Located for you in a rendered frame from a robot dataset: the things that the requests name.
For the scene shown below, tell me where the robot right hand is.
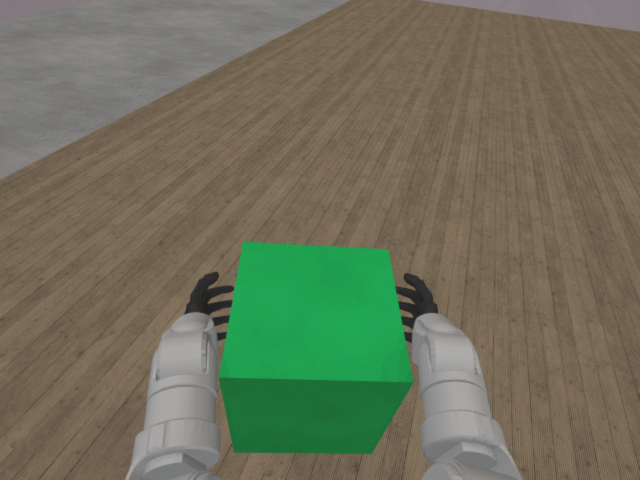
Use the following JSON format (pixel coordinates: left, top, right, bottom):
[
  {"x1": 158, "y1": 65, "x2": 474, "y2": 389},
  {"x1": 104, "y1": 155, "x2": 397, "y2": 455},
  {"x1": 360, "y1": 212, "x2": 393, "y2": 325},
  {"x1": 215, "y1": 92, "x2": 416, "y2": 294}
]
[{"x1": 395, "y1": 273, "x2": 438, "y2": 343}]

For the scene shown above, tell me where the carton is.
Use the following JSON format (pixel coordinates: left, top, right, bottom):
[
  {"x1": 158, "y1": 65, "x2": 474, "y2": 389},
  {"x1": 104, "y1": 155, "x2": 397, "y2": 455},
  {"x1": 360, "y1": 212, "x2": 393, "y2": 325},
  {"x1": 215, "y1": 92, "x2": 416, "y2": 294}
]
[{"x1": 219, "y1": 242, "x2": 413, "y2": 454}]

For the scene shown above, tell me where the robot right forearm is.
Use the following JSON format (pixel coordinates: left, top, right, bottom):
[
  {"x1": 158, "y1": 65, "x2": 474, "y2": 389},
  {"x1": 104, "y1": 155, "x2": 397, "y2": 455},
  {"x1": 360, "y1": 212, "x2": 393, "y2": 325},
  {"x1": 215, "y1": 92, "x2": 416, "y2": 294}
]
[{"x1": 412, "y1": 313, "x2": 523, "y2": 480}]

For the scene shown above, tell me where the robot left forearm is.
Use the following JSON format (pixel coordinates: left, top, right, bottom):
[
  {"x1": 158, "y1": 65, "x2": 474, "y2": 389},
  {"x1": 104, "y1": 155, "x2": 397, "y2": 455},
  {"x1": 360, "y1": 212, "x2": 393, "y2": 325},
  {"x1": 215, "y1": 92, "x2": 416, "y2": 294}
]
[{"x1": 125, "y1": 312, "x2": 220, "y2": 480}]

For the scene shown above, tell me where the robot left hand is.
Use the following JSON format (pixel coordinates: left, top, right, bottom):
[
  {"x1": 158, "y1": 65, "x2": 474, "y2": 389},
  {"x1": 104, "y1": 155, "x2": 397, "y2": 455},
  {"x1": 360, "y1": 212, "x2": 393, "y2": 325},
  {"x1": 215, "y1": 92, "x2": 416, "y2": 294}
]
[{"x1": 184, "y1": 272, "x2": 234, "y2": 341}]

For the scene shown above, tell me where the robot right upper arm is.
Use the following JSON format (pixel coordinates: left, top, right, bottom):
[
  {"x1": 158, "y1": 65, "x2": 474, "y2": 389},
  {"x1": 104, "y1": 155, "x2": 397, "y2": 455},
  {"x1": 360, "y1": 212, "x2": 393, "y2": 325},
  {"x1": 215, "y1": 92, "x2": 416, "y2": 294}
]
[{"x1": 422, "y1": 459, "x2": 517, "y2": 480}]

